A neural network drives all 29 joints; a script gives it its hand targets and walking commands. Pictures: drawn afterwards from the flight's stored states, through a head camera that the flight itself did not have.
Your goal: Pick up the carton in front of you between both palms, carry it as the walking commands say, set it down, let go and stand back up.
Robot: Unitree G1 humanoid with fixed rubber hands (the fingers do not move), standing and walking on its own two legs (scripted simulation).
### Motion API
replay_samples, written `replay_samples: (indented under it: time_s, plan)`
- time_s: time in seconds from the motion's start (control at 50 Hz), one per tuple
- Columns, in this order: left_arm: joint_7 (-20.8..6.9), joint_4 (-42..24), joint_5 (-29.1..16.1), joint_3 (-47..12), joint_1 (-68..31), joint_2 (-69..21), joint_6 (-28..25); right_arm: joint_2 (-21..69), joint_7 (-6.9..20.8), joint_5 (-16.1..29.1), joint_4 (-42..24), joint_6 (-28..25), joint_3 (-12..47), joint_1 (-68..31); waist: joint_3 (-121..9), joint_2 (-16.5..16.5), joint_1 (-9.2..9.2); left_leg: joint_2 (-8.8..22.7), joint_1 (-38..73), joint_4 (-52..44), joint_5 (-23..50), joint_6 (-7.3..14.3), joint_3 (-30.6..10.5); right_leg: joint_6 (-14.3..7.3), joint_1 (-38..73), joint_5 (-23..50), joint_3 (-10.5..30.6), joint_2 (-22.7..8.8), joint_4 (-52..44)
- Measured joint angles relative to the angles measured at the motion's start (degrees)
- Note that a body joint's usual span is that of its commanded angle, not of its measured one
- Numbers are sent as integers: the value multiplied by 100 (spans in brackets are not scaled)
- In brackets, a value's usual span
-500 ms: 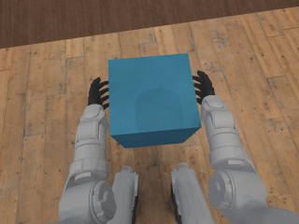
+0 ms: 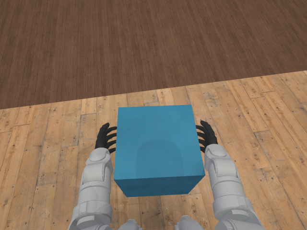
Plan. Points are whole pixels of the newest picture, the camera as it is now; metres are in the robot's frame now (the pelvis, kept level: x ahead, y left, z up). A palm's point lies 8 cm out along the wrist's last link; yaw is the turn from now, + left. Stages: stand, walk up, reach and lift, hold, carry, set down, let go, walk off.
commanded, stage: reach and lift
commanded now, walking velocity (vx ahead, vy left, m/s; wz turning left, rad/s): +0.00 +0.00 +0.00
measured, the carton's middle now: (156, 154) +0.35 +0.00 -0.09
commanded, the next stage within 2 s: hold in 1.30 s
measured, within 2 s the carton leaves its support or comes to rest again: neither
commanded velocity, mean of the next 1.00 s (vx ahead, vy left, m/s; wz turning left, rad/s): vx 0.00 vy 0.00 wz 0.00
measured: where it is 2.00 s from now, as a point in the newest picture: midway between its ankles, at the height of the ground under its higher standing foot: outside the picture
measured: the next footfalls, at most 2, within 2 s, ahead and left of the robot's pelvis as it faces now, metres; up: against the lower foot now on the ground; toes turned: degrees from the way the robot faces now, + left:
none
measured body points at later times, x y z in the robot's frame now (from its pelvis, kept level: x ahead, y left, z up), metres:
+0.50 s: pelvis +0.01 +0.00 +0.05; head -0.02 +0.00 +0.50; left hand +0.32 +0.15 +0.07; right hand +0.31 -0.15 +0.07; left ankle +0.03 +0.13 -0.69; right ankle +0.04 -0.13 -0.69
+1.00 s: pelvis +0.02 +0.00 +0.06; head +0.00 +0.00 +0.51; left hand +0.33 +0.15 +0.08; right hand +0.32 -0.15 +0.08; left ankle +0.03 +0.13 -0.69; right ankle +0.04 -0.13 -0.69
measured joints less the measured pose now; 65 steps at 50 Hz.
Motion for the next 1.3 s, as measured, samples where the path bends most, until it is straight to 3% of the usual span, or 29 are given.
replay_samples:
  time_s: [0.26, 0.38, 0.74, 1.3]
  plan:
    - [-85, -644, 77, -516, 804, 17, 764, 181, 12, -67, -743, 718, 309, 885, 428, -58, -62, 65, 2741, -1944, 602, 45, -26, 0, 2767, 611, 16, -61, -1984]
    - [-171, -667, 280, -505, 744, 2, 1114, 186, 91, -228, -792, 1083, 296, 838, 651, -67, -62, 84, 3498, -2394, 784, 58, -5, 1, 3514, 800, 44, -71, -2431]
    - [-326, -709, 504, -142, 358, -108, 1229, 291, 212, -493, -871, 1245, 48, 456, 1114, -33, -6, 119, 3783, -2518, 887, 19, -11, -34, 3768, 881, 44, -39, -2494]
    - [-271, -1423, 322, -782, 899, 38, 1699, 154, 127, -251, -1556, 1677, 650, 1000, 1154, -73, -39, 115, 4343, -3049, 1004, 53, -17, -13, 4351, 1012, 51, -79, -3067]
